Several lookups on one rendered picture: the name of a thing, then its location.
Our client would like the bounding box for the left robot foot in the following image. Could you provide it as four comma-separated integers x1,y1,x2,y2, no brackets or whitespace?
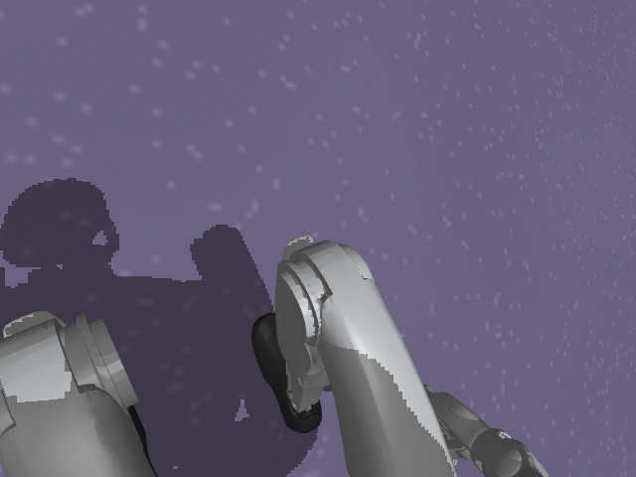
127,405,158,477

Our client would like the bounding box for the right robot arm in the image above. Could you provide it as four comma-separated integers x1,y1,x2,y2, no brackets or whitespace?
470,428,549,477

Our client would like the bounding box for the right robot foot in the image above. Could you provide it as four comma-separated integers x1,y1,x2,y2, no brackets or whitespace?
251,313,322,433

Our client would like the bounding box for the right robot hand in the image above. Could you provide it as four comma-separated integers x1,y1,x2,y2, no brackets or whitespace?
423,384,490,465

